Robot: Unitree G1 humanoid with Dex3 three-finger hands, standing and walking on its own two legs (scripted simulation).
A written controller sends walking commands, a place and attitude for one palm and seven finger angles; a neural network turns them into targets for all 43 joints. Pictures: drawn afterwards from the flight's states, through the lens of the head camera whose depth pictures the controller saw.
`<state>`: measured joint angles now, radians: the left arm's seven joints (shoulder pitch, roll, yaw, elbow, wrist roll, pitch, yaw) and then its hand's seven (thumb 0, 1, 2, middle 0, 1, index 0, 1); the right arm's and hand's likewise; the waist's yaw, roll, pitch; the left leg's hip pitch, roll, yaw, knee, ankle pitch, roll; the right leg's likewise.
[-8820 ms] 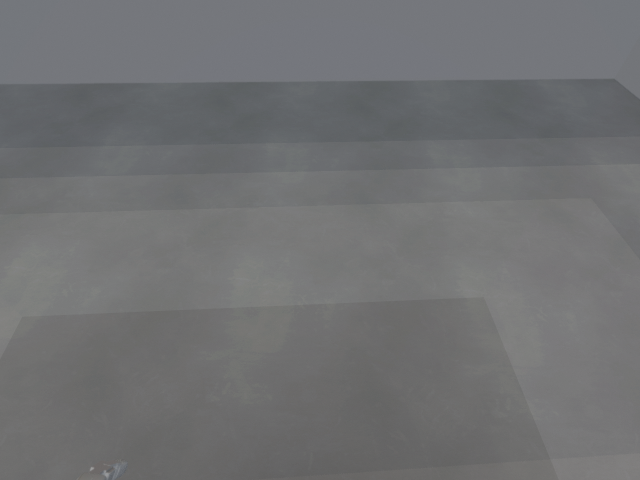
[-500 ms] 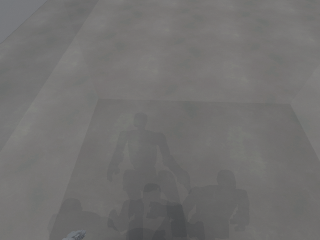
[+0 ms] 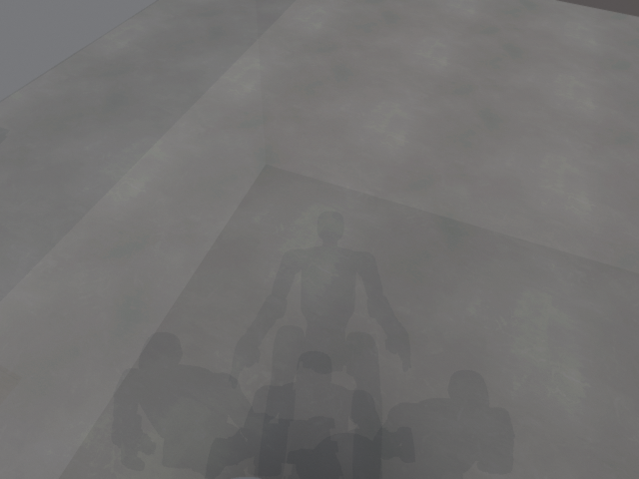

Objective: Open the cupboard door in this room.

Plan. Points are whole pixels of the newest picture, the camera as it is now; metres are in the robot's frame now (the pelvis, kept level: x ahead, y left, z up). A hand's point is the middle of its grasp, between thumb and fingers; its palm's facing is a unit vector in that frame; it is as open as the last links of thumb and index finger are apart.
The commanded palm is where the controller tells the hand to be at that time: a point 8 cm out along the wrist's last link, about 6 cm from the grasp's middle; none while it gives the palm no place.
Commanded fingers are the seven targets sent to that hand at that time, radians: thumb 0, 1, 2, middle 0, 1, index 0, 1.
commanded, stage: turn or walk to find it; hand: left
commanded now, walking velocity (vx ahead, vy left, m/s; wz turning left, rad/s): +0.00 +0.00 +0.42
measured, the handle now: out of the picture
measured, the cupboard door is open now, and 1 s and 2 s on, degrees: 0 0 0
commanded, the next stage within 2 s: stand and wait in 1.60 s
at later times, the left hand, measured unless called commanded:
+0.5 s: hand out of the picture +0.06 +0.17 -0.13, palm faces +0.21 -0.94 -0.28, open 7.3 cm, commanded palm none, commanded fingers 0.00 0.90 0.90 -0.20 -0.30 -0.20 -0.30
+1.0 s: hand out of the picture -0.15 +0.18 -0.17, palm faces +0.49 -0.84 -0.25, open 7.3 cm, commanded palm none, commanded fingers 0.00 0.90 0.90 -0.20 -0.30 -0.20 -0.30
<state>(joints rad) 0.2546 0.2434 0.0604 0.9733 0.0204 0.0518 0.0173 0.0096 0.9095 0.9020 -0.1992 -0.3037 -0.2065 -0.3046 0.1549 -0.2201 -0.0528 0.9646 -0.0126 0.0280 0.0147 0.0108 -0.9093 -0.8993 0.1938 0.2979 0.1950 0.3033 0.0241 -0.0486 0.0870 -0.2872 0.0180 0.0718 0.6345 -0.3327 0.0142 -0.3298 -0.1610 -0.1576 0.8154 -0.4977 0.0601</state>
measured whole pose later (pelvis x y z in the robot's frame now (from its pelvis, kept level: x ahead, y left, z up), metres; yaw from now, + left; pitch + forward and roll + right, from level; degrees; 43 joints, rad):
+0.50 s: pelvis -0.01 -0.04 +0.01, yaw +13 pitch -1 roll +1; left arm 0.15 0.17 0.03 0.89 0.02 0.01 0.01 0.01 0.91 0.90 -0.20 -0.30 -0.20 -0.30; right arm 0.24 -0.24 -0.08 0.98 -0.02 0.07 0.00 0.01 -0.91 -0.90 0.20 0.30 0.20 0.30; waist -0.03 0.06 0.05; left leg -0.42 -0.06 -0.08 0.87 -0.45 -0.02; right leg -0.25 -0.04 -0.09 0.57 -0.31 -0.03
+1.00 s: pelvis -0.06 -0.02 +0.00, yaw +26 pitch -1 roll +0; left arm 0.27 0.26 0.07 1.01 0.02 0.07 0.02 0.01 0.91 0.90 -0.20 -0.30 -0.20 -0.30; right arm 0.12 -0.21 -0.04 0.95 -0.01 0.02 0.01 0.01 -0.91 -0.90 0.19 0.30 0.20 0.30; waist 0.04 -0.05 0.07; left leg -0.26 0.01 0.06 0.61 -0.33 0.03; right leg -0.39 -0.13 -0.14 0.91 -0.51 0.06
